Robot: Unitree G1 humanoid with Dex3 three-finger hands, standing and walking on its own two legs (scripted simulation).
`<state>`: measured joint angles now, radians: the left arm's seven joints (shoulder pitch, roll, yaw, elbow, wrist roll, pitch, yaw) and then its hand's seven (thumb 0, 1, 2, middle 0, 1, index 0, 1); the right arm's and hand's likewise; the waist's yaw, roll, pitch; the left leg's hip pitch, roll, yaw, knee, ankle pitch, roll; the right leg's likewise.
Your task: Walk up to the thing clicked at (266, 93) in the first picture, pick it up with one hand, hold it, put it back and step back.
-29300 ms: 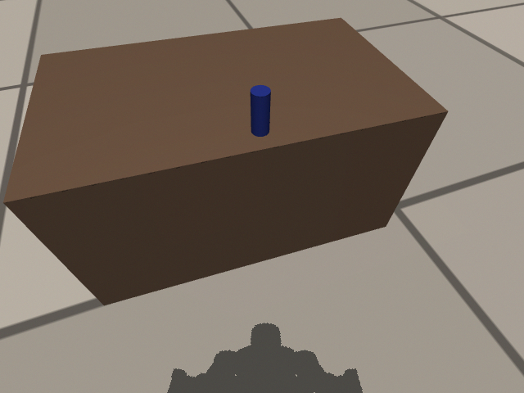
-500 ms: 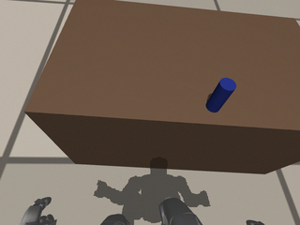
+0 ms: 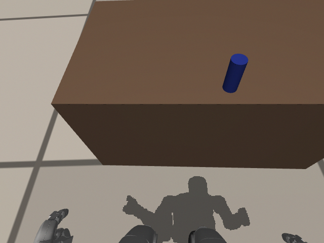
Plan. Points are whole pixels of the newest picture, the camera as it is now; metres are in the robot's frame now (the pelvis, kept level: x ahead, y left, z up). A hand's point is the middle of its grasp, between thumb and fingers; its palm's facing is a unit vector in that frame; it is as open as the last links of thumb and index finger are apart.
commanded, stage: step back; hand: right
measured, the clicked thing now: (234, 74) +0.63 -0.22 -0.04
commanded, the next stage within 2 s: none
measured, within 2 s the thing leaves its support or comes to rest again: neither
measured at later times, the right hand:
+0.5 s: hand out of the picture -0.04 -0.26 -0.14, palm faces +0.01 +0.91 -0.42, open 7.4 cm
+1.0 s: hand out of the picture -0.26 -0.25 -0.14, palm faces -0.04 +0.91 -0.42, open 7.4 cm
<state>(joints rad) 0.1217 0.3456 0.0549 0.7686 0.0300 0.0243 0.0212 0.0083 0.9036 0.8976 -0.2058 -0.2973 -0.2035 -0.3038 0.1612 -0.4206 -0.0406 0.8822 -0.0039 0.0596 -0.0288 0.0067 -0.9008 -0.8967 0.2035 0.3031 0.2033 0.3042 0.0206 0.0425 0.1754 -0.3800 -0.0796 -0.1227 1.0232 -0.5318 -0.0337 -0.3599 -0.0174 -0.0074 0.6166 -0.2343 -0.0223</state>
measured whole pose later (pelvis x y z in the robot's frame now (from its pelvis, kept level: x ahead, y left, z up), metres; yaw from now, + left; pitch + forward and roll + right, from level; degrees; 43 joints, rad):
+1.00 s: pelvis -0.34 +0.01 +0.00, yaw -2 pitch -2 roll -1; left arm 0.10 0.41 0.07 0.82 0.01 0.07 0.01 0.01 0.91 0.90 -0.20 -0.30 -0.20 -0.30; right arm 0.17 -0.36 -0.03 0.90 -0.04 0.04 -0.01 0.01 -0.90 -0.90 0.21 0.30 0.21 0.30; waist 0.01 -0.03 0.16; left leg -0.32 0.01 -0.01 0.62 -0.26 0.02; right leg -0.48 0.09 0.12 1.16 -0.51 -0.01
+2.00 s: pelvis -0.38 +0.02 +0.00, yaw +0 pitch -2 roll +0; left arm 0.14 0.39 0.03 1.03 0.01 0.00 0.00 0.01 0.91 0.90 -0.20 -0.30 -0.20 -0.30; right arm 0.13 -0.34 -0.04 1.02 -0.03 -0.02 0.01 0.01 -0.90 -0.90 0.20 0.30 0.20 0.30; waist 0.03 -0.04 0.09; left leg -0.29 0.01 0.02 0.58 -0.26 0.02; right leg -0.20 -0.03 -0.01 0.60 -0.42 -0.02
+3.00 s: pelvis -0.39 +0.01 +0.02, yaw -1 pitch -3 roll +0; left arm 0.12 0.35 -0.01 1.13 0.01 -0.01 -0.01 0.01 0.91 0.90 -0.20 -0.30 -0.20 -0.30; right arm 0.12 -0.34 0.00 1.16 -0.01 -0.01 0.01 0.01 -0.90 -0.90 0.20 0.30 0.20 0.30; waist -0.01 0.00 0.05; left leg -0.17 0.02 0.03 0.33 -0.11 0.00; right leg -0.09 -0.02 -0.01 0.34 -0.19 0.02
